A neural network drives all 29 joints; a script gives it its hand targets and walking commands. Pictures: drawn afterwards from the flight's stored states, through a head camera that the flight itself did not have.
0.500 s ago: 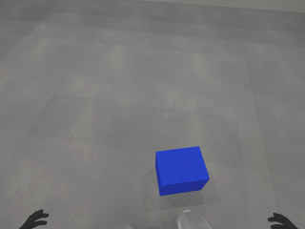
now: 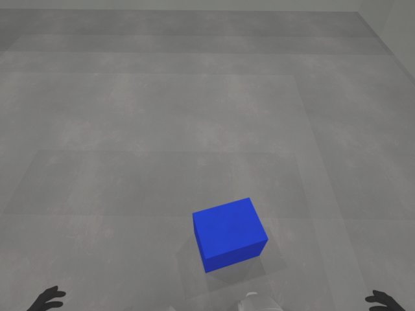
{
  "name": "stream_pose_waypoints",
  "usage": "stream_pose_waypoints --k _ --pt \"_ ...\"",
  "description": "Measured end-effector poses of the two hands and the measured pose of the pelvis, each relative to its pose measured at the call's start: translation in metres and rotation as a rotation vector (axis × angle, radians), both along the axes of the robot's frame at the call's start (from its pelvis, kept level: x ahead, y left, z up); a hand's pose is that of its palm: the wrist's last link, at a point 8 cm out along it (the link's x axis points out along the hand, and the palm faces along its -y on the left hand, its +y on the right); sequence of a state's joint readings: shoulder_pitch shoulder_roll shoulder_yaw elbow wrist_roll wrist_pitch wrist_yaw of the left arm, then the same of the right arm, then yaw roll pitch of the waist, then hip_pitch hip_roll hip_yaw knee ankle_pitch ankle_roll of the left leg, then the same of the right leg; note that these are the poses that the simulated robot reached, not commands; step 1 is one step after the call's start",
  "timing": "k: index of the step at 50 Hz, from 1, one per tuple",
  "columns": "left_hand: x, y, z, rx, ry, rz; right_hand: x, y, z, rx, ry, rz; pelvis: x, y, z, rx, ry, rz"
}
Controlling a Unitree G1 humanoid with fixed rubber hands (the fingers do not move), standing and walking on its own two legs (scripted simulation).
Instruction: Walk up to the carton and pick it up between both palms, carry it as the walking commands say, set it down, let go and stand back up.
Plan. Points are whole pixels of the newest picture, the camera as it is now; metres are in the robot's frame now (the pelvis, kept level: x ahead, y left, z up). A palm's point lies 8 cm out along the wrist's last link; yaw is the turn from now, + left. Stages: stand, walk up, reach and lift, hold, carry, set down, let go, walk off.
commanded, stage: walk up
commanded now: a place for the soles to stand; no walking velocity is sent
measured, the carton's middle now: (227, 235) +0.49 -0.08 -0.63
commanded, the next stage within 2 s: none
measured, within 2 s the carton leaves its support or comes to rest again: neither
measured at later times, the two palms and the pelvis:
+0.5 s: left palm (45, 306) +0.15 +0.32 -0.07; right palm out of the picture +0.09 -0.35 -0.07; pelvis +0.01 -0.01 +0.00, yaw -5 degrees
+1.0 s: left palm (52, 305) +0.15 +0.31 -0.07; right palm out of the picture +0.09 -0.35 -0.07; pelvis +0.01 -0.01 +0.00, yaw -6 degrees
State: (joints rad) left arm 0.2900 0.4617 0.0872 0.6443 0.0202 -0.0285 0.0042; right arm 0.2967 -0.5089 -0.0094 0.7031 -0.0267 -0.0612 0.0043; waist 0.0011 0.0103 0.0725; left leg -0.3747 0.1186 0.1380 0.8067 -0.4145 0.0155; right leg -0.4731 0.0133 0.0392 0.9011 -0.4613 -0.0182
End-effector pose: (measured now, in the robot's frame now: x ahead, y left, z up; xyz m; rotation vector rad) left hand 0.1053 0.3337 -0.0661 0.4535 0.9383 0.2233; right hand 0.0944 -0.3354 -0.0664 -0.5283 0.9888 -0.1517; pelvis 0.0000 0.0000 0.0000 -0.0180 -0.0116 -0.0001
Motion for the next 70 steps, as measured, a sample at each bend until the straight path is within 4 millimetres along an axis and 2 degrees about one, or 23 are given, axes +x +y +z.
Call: stream_pose_waypoints --k 4,8,12,15,19,28,40,48,70 --pt "0.003 -0.007 -0.004 0.017 0.012 -0.029 -0.005 -0.011 -0.008 0.006 0.006 -0.036 0.004 -0.008 -0.006 0.012 -0.008 -0.023" --pt "0.009 -0.008 -0.001 0.021 0.017 -0.049 -0.004 -0.008 -0.007 0.02 -0.007 -0.063 0.005 -0.006 -0.003 0.014 -0.008 -0.043" --pt "0.024 -0.006 -0.001 0.01 -0.002 -0.052 -0.007 -0.003 -0.006 0.017 -0.012 -0.058 0.006 -0.001 -0.003 0.011 0.0 -0.05" --pt "0.033 -0.01 0.0 0.004 -0.017 -0.062 -0.006 -0.006 -0.003 0.013 -0.021 -0.063 0.008 -0.004 -0.002 0.008 0.007 -0.059" --pt "0.037 -0.018 0.0 0.006 -0.021 -0.078 -0.005 -0.013 -0.004 0.018 -0.025 -0.079 0.009 -0.01 -0.003 0.017 0.009 -0.07" --pt "0.047 -0.022 0.0 0.001 -0.024 -0.088 -0.003 -0.014 -0.001 0.017 -0.043 -0.082 0.011 -0.01 -0.001 0.017 0.018 -0.083" --pt "0.049 -0.028 -0.001 -0.007 -0.026 -0.1 0.0 -0.018 0.001 0.016 -0.064 -0.087 0.009 -0.013 -0.001 0.018 0.017 -0.092" --pt "0.044 -0.029 -0.002 0.0 -0.011 -0.105 -0.001 -0.02 0.0 0.021 -0.066 -0.101 0.007 -0.014 -0.001 0.022 0.016 -0.1" --pt "0.051 -0.034 -0.002 -0.005 -0.017 -0.116 0.001 -0.022 0.0 0.021 -0.076 -0.107 0.009 -0.016 -0.001 0.021 0.018 -0.111"
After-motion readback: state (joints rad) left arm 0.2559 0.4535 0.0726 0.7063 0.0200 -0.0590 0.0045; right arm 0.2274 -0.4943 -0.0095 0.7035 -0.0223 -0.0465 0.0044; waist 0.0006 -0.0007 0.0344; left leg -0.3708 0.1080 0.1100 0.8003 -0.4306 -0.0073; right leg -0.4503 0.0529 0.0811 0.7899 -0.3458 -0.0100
